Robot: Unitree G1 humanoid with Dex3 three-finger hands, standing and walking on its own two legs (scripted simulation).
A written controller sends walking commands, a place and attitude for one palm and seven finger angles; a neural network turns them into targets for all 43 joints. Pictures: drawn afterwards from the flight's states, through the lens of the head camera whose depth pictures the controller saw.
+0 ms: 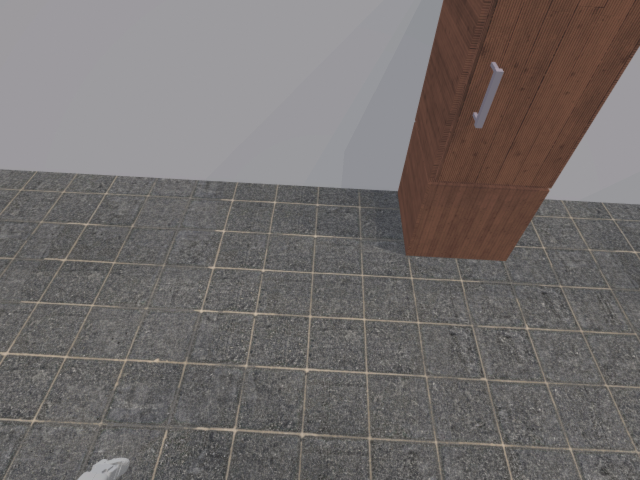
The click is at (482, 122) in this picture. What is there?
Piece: cupboard door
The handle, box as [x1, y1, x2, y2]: [472, 62, 503, 127]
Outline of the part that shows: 495,62 491,62 490,65 493,70 493,73 480,109 477,114 476,112 473,112 472,115 475,120 475,127 482,126 503,72 502,69 499,68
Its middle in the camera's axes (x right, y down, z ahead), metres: +0.44 -0.38 +1.04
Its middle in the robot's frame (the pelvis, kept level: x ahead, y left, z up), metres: +1.05 -0.40 -0.02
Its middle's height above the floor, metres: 0.74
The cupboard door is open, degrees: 0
